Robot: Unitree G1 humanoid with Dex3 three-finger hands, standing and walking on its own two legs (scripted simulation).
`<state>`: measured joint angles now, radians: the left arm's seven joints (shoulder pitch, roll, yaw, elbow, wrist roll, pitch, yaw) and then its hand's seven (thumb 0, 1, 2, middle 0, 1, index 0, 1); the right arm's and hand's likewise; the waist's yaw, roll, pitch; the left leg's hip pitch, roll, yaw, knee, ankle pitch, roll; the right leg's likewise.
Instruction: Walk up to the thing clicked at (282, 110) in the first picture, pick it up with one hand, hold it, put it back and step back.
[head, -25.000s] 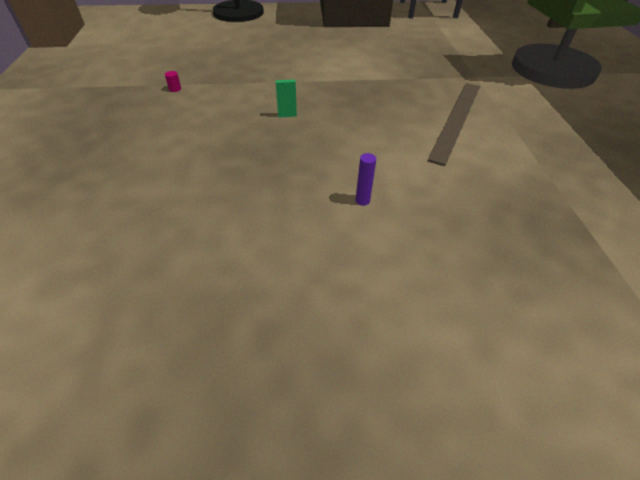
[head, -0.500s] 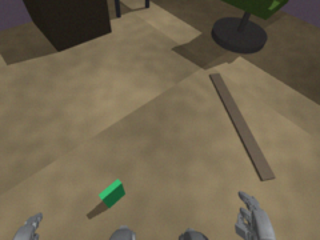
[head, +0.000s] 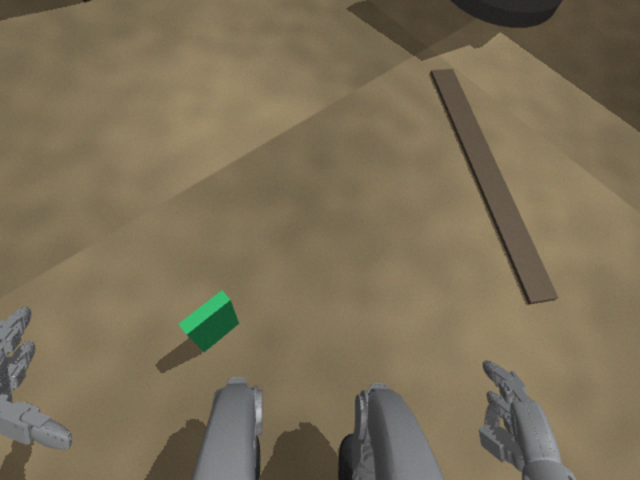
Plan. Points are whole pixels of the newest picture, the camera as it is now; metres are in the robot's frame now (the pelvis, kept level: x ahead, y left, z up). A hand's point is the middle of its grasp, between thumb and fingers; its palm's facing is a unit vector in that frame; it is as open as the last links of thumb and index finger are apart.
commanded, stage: go down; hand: left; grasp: from the side
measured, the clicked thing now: (212, 323) +0.41 +0.22 -0.50
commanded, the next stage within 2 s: approach in 1.62 s
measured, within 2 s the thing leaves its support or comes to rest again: neither
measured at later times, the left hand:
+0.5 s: hand (47, 342) +0.30 +0.38 -0.15, palm faces +0.15 -0.98 -0.16, open 17.3 cm
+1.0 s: hand (50, 328) +0.33 +0.40 -0.18, palm faces +0.16 -0.98 -0.12, open 17.5 cm
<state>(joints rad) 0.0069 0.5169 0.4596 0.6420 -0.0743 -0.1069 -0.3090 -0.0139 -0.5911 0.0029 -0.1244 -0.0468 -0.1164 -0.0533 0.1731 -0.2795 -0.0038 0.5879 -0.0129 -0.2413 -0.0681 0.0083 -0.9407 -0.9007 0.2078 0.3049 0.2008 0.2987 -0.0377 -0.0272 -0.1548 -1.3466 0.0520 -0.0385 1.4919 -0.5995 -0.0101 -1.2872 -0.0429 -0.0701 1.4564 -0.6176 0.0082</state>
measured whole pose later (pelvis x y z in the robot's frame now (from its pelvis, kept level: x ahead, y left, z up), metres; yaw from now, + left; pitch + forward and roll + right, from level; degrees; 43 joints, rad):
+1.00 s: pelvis -0.05 +0.00 -0.17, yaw -4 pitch +33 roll -7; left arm -0.48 0.84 0.80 1.03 -0.17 -0.34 -0.69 -0.02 -0.55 0.03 -0.08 -0.02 -0.06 -0.03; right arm 0.08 -0.34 0.10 0.68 -0.05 -0.20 -0.06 0.01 -0.92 -0.90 0.21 0.30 0.20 0.30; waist -0.05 -0.03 -0.12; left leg -1.99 0.06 -0.11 2.06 -0.67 -0.01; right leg -1.90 -0.03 -0.09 2.00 -0.68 0.00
